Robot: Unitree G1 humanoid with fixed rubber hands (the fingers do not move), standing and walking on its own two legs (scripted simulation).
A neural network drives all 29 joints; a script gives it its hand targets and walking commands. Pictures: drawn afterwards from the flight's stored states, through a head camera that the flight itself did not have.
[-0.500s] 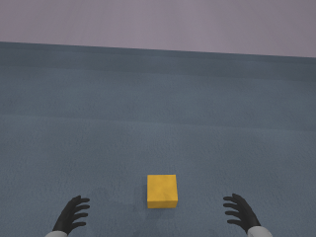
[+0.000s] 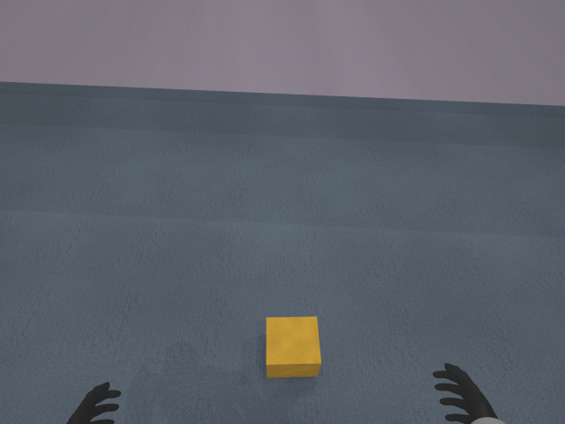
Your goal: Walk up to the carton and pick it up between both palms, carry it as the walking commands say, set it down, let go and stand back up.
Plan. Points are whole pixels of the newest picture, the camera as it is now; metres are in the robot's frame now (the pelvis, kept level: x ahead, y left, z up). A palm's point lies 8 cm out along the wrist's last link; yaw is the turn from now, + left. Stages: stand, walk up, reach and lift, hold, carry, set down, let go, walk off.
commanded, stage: stand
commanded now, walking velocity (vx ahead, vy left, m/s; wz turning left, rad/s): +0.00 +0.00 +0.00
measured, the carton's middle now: (291, 347) +0.46 -0.05 -0.70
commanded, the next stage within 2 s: none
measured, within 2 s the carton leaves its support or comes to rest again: neither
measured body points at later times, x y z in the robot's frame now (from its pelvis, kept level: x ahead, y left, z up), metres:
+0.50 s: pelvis +0.01 -0.01 +0.01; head +0.02 -0.01 +0.46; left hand +0.13 +0.29 -0.10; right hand +0.14 -0.30 -0.10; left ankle -0.03 +0.11 -0.74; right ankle -0.01 -0.12 -0.74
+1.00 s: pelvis +0.00 -0.01 +0.01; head +0.00 -0.02 +0.46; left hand +0.10 +0.30 -0.10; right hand +0.11 -0.32 -0.11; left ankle -0.03 +0.11 -0.74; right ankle -0.01 -0.12 -0.74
